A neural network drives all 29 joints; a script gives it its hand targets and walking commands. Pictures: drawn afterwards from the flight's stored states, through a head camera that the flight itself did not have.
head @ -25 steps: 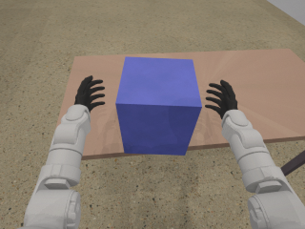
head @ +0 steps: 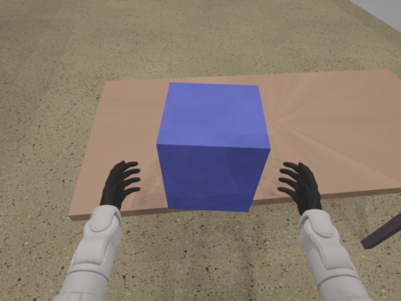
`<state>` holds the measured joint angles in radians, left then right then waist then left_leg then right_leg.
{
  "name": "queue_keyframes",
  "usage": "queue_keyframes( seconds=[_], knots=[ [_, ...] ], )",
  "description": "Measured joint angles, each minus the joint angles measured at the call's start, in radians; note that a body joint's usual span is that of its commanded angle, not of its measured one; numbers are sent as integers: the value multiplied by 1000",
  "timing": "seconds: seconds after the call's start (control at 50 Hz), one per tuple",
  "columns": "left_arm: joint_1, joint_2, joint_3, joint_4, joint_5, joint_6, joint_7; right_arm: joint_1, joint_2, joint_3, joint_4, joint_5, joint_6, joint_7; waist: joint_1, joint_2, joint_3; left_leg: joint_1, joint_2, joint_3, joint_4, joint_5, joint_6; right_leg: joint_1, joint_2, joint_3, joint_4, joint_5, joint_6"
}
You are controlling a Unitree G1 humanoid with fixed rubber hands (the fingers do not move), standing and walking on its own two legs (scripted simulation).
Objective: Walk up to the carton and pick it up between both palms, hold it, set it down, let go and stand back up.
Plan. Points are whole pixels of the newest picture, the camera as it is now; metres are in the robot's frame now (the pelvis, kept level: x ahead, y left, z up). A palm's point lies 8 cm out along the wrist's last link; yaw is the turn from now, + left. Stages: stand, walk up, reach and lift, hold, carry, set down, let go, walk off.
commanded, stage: set down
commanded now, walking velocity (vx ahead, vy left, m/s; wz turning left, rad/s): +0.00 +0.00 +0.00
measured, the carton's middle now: (210, 150) +0.45 +0.03 +0.02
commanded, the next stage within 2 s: let go in 1.32 s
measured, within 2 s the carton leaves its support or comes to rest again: neither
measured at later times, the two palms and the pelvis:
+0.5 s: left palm (114, 242) +0.23 +0.22 -0.03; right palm (315, 249) +0.24 -0.19 -0.02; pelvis +0.02 -0.01 +0.00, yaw +0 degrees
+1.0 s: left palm (108, 267) +0.19 +0.22 -0.06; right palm (321, 274) +0.20 -0.21 -0.06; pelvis +0.03 -0.01 +0.00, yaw +0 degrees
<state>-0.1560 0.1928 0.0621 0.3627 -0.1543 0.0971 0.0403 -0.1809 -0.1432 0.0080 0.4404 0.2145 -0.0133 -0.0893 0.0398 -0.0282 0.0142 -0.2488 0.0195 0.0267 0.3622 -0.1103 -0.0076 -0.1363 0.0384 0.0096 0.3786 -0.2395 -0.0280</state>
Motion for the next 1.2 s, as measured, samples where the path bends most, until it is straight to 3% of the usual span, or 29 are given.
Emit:
queue_keyframes(
  seconds=[0.3,0.7,0.86,1.2],
  knots=[
    [211,-4,-28,74,46,-202,-24,213,28,48,69,-37,-164,27,-3,-29,-6,65,0,-2,-1,-32,-10,68,1,-1,-5,-31,-11],
    [365,32,-32,-3,67,-110,-46,381,15,37,6,-106,-145,41,-4,-25,15,134,-4,5,-24,-45,-12,135,-4,6,-29,-41,-13],
    [393,26,-49,41,89,-73,-55,393,4,33,62,-133,-127,53,-3,-7,27,142,-6,11,-22,-51,-9,144,-6,12,-32,-43,-11],
    [397,25,-38,137,126,-53,-57,382,-12,14,220,-183,-188,74,-22,-15,48,130,-2,12,-11,-58,-11,130,-3,14,-19,-50,-12]
  ],
)
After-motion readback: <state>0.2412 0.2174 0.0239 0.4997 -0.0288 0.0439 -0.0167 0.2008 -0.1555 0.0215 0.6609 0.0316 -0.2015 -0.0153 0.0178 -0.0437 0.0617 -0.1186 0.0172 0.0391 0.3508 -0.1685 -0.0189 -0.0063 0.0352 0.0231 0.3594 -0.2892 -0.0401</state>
